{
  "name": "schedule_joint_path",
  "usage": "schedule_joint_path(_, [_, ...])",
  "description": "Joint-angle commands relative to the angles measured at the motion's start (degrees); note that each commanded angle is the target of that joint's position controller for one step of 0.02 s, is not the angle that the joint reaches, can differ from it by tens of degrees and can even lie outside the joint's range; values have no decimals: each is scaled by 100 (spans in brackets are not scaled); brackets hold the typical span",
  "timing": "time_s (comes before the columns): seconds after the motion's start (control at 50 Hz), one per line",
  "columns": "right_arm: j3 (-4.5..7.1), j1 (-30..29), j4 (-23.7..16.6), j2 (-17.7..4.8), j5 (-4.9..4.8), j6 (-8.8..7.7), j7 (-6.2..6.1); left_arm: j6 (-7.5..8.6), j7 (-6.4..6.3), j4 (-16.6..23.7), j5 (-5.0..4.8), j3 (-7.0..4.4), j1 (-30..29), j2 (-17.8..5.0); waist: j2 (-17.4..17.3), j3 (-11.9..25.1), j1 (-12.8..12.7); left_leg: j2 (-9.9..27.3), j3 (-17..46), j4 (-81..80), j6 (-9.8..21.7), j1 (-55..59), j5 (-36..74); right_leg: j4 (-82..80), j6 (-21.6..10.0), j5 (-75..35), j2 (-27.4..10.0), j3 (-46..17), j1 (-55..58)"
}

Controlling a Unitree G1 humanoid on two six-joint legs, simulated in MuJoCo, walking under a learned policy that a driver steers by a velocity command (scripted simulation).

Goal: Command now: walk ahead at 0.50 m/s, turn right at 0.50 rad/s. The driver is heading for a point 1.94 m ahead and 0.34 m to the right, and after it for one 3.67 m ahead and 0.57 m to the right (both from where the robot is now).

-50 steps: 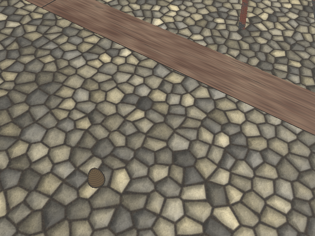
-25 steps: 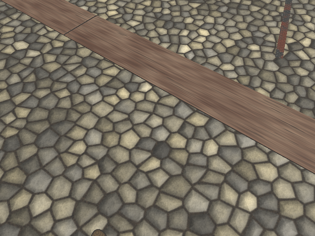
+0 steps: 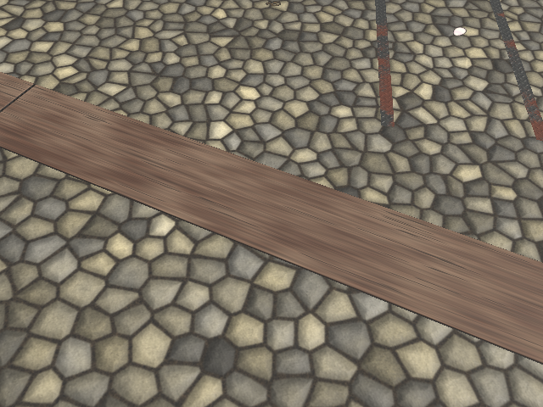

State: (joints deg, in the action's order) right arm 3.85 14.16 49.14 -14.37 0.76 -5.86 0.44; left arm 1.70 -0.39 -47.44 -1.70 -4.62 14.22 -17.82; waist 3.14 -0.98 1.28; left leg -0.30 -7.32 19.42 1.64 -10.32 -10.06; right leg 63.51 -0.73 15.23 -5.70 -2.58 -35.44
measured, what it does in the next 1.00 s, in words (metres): walks ahead, turning right: right foot, then left foot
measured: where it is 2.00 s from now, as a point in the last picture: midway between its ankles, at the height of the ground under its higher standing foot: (364, 227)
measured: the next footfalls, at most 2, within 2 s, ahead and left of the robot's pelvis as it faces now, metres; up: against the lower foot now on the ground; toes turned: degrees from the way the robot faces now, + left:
right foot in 0.30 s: +0.31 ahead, -0.17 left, +0.00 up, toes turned -14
left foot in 0.82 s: +0.66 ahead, -0.05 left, +0.00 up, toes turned -19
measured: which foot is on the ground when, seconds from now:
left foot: down 0.00-0.30, up 0.32-0.80, down 0.82-1.00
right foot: up 0.00-0.28, down 0.30-0.82, up 0.84-1.00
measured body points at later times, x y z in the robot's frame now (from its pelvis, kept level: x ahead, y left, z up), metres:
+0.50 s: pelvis +0.26 -0.09 +0.00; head +0.30 -0.11 +0.45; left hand +0.43 +0.16 -0.11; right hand +0.34 -0.39 -0.11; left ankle +0.33 +0.08 -0.66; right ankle +0.27 -0.16 -0.74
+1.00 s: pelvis +0.56 -0.11 +0.00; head +0.59 -0.11 +0.45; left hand +0.75 +0.11 -0.12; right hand +0.55 -0.39 -0.12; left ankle +0.62 -0.04 -0.74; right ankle +0.49 -0.24 -0.66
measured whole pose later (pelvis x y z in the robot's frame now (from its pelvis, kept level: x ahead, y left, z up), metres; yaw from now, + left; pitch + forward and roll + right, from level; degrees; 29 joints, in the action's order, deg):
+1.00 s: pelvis +0.56 -0.11 +0.00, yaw -20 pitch +1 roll +1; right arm 2.8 14.6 48.3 -14.9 0.4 -5.3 1.9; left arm 3.3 -0.3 -43.9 -0.8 -3.5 15.7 -16.6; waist 2.3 -1.1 1.2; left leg -3.0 -2.4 23.2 3.7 -15.2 -9.5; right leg 64.0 -1.7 18.7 -3.2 -2.3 -29.8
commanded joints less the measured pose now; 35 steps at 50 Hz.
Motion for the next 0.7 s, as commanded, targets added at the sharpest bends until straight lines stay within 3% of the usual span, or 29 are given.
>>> schedule_joint_path(0.02, [184, -355, -285, -769, 23, -127, -59, -35, 24, 394, 41, -44, 114, -121, -713, -63, -186, 1608, 784, -1255, 919, 149, 940, -424, 82, -789, -305, -323, -467])
schedule_joint_path(0.1, [236, -198, -193, -971, -20, -53, -129, 29, 188, 647, 57, 33, -626, 11, -579, -239, 64, 1494, 57, -1281, 780, 352, 1144, -1785, 30, -1737, -190, 85, -256])
schedule_joint_path(0.2, [332, 167, -28, -1212, -174, 136, -140, 6, 340, 1051, 58, 42, -1290, -74, -564, -446, 235, 1785, -252, -895, 627, 1308, 1650, -2556, -229, -1182, -34, 433, -382])
schedule_joint_path(0.24, [380, 90, -45, -1371, -229, 220, -153, -15, 366, 1123, 66, -40, -1114, -236, -719, -217, 25, 1804, -424, -225, 503, 1545, 3325, -2630, -442, -582, 274, 736, 126])
schedule_joint_path(0.26, [400, 29, -66, -1439, -256, 269, -162, -31, 359, 1062, 56, -130, -702, -387, -792, 73, -238, 1747, -524, 467, 429, 1550, 4265, -2659, -578, -340, 524, 918, 726])
schedule_joint_path(0.28, [380, -70, -92, -1413, -284, 313, -166, -36, 325, 854, 32, -287, 136, -634, -698, 500, -727, 1536, -706, 1609, 266, 1246, 4589, -3026, -771, -607, 832, 1041, 1884])
schedule_joint_path(0.3, [298, 24, -153, -1219, -174, 290, -179, -84, 215, 589, 16, -512, 1133, -1107, -265, 1044, -1131, 1308, -738, 3273, -20, -3, 3322, -3162, -1052, -771, 610, 335, 3665])
schedule_joint_path(0.32, [13, 545, -500, -311, 98, 145, -106, -54, 158, 600, -48, -612, 986, -1839, 1397, 1384, -399, 167, -363, 5377, -418, -2707, -1983, -3634, -2098, -96, -907, -2862, 5527])
schedule_joint_path(0.34, [21, 64, -568, -653, -130, -105, -32, 53, 200, 837, 30, -464, 1177, -1445, 730, 2276, -767, -95, 1092, 6110, -344, -3398, -2522, -4633, -2454, 769, -1406, -4576, 5946])
schedule_joint_path(0.36, [109, -564, -735, -987, -367, -232, 12, 146, 228, 774, 89, -353, 1010, -1068, 325, 1482, -889, 181, 1188, 6073, -177, -3914, -1956, -4771, -2101, 339, -1276, -3815, 5535])
schedule_joint_path(0.38, [75, -648, -748, -910, -311, -298, -13, 196, 220, 799, 69, -301, 702, -901, 9, 1022, -667, 435, 1186, 5608, -72, -3773, -1448, -4699, -1890, -149, -1036, -3097, 4761])
schedule_joint_path(0.4, [103, -618, -661, -936, -147, -298, -58, 198, 204, 881, 68, -230, 258, -679, -205, 684, -407, 627, 1197, 5092, -92, -3349, -1142, -4710, -1723, -747, -802, -2496, 3922])
schedule_joint_path(0.44, [159, -336, -546, -984, -91, -146, -38, 203, 151, 1046, 183, -128, -141, -437, -81, 531, -79, 817, 1194, 4577, -156, -2602, -797, -4939, -1630, -1558, -599, -1886, 3004])
schedule_joint_path(0.5, [87, -458, -571, -694, -14, 12, -36, 259, 68, 933, 149, -150, 45, -592, -147, 339, -59, 788, 998, 3771, -383, -2508, -242, -5185, -1627, -2310, -468, -1262, 2517])
schedule_joint_path(0.58, [-10, -1182, -739, -522, -48, 14, 17, 258, -9, 755, 115, -151, 320, -651, -4, 83, -355, 601, 894, 2118, -454, -2367, 1343, -5284, -1281, -1934, -149, -666, 2419])
schedule_joint_path(0.64, [-42, -1648, -857, -516, -120, -24, 84, 267, 5, 573, 95, -151, 604, -687, 81, -121, -577, 443, 838, 1436, -377, -2202, 1904, -5324, -1195, -1351, -257, -711, 2533])
schedule_joint_path(0.7, [-23, -1880, -980, -627, -131, -73, 160, 223, 2, 399, 78, -156, 816, -677, 96, -244, -638, 394, 902, 1074, -188, -2526, 1536, -5005, -1161, -1551, -543, -903, 3242])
